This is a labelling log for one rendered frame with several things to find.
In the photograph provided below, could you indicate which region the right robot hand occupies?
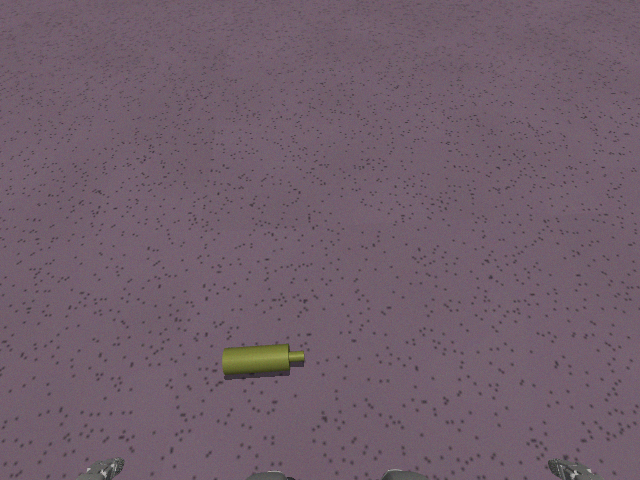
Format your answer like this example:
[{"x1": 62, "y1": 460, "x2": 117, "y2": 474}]
[{"x1": 548, "y1": 459, "x2": 605, "y2": 480}]

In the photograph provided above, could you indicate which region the left robot hand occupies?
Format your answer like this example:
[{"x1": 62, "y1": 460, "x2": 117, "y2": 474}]
[{"x1": 76, "y1": 458, "x2": 124, "y2": 480}]

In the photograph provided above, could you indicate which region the bottle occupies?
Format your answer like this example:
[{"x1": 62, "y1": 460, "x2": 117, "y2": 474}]
[{"x1": 222, "y1": 344, "x2": 304, "y2": 375}]

